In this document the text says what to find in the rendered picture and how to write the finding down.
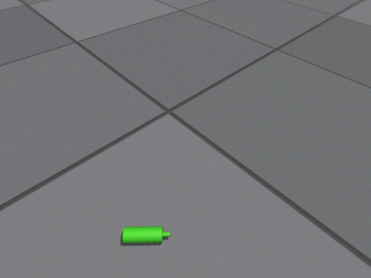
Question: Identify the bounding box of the bottle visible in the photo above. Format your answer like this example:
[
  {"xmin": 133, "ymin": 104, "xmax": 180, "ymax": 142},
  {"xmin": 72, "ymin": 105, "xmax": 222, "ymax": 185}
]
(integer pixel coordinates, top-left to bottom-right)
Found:
[{"xmin": 123, "ymin": 226, "xmax": 170, "ymax": 243}]

